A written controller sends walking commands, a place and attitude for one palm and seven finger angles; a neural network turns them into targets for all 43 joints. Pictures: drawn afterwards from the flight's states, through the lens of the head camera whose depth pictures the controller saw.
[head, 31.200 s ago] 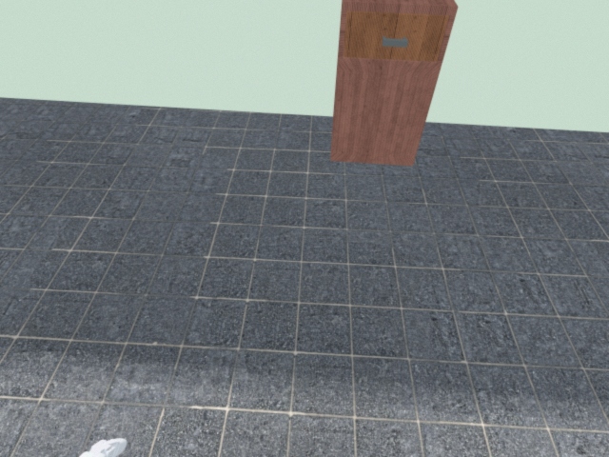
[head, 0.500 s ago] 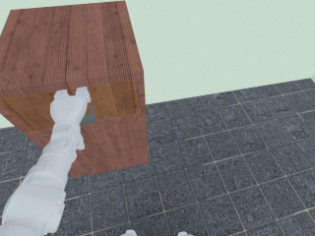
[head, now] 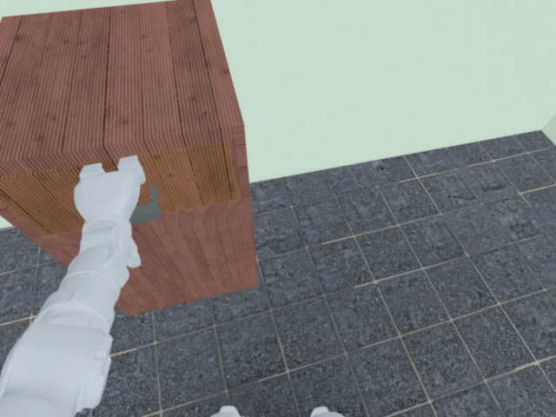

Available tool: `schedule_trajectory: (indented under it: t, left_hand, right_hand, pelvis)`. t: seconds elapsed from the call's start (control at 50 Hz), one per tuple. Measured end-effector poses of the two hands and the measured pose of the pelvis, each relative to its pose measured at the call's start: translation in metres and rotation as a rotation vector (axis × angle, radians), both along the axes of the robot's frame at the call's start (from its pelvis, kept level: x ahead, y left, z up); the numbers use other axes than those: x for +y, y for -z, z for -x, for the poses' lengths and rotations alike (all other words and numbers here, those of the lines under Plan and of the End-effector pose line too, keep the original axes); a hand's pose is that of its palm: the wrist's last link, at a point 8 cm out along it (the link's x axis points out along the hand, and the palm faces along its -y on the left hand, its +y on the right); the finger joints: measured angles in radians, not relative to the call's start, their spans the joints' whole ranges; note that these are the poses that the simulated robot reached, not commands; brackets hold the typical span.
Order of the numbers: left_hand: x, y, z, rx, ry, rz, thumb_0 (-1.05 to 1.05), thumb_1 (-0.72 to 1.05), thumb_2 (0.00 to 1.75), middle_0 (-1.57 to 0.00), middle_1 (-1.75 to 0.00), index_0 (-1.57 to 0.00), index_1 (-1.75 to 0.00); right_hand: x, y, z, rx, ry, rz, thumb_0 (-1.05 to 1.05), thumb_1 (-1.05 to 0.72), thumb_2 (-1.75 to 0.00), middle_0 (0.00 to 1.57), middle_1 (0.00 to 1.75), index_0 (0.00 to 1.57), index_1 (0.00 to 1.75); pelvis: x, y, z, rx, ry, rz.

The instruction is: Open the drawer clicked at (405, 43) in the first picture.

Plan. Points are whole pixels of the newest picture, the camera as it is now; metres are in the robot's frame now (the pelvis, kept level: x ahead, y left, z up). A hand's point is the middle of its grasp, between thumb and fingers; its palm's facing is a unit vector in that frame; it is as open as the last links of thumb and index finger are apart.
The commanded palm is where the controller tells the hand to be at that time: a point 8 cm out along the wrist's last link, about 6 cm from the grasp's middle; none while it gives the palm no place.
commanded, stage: re-aim the fingers above the handle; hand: left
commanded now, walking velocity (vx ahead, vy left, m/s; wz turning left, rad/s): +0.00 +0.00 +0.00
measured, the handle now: (131, 205) +0.49 +0.26 -0.07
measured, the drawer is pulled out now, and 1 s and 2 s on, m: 0.00 0.00 0.00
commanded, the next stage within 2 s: lower the fingers behind the handle in 0.14 s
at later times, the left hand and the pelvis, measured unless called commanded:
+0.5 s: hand (125, 220) +0.44 +0.25 -0.03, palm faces -0.05 -0.05 -1.00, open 13.9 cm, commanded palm +0.42 +0.24 +0.03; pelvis -0.01 +0.01 -0.01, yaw +0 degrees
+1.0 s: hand (132, 227) +0.44 +0.24 -0.06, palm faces -0.03 -0.04 -1.00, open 13.9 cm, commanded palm +0.42 +0.24 +0.00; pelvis -0.01 +0.01 -0.03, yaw +0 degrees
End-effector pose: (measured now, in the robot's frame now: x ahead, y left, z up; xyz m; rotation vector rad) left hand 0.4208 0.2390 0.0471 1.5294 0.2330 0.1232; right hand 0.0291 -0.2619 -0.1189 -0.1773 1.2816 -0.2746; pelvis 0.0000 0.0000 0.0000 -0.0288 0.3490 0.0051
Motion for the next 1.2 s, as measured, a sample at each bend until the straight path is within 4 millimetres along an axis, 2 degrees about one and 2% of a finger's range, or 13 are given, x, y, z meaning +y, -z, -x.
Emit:
schedule_trajectory:
  t: [0.12,0.2,0.3,0.44,0.68,0.82,1.2]
  left_hand:
    - [0.02,0.004,0.009,-0.003,-0.01,-0.008,0.0,-0.49,0.3,-0.32,-1.2,-0.31,-1.2]
    - [0.025,0.002,0.014,-0.023,0.001,-0.007,0.0,-0.49,0.3,-0.32,-1.2,-0.31,-1.2]
    - [0.019,0.003,0.014,-0.034,0.025,0.0,0.0,-0.49,0.3,-0.32,-1.2,-0.31,-1.2]
    - [0.006,0.015,0.005,-0.02,0.035,0.014,0.0,-0.49,0.3,-0.32,-1.2,-0.31,-1.2]
    - [0.016,0.034,0.001,-0.005,-0.004,-0.011,0.0,-0.49,0.3,-0.32,-1.2,-0.31,-1.2]
    - [0.01,0.043,0.0,0.001,0.022,0.01,0.0,-0.49,0.3,-0.32,-1.2,-0.31,-1.2]
    - [0.003,0.053,0.002,-0.027,-0.004,-0.025,0.0,-0.49,0.3,-0.31,-1.21,-0.3,-1.21]
  right_hand:
    - [-0.001,0.002,0.001,0.015,-0.008,0.009,0.01,-0.91,-0.89,0.2,0.3,0.2,0.3]
    - [-0.001,0.002,-0.001,0.018,-0.017,0.017,0.01,-0.91,-0.89,0.2,0.3,0.2,0.3]
    - [0.002,0.001,-0.006,0.004,-0.028,0.022,0.01,-0.91,-0.89,0.2,0.3,0.2,0.3]
    - [0.006,0.002,-0.007,-0.014,-0.034,0.023,0.01,-0.91,-0.89,0.2,0.3,0.2,0.3]
    - [0.013,0.016,0.023,0.065,-0.012,0.006,0.01,-0.91,-0.89,0.2,0.3,0.2,0.3]
    - [0.013,0.019,0.032,0.092,-0.008,0.011,0.01,-0.91,-0.89,0.2,0.3,0.2,0.3]
    - [0.007,0.032,0.018,0.049,-0.044,0.002,0.01,-0.91,-0.89,0.2,0.3,0.2,0.3]
  pelvis:
    - [0.001,0.002,0.001,0.008,-0.003,0.002]
    - [0.003,0.003,0.001,0.008,-0.014,0.008]
    - [0.006,0.004,0.002,0.003,-0.026,0.014]
    - [0.009,0.008,0.008,0.019,-0.019,0.015]
    - [0.012,0.018,0.011,0.06,-0.006,0.018]
    - [0.012,0.022,0.011,0.072,-0.01,0.023]
    - [0.005,0.033,0.017,0.093,-0.009,0.019]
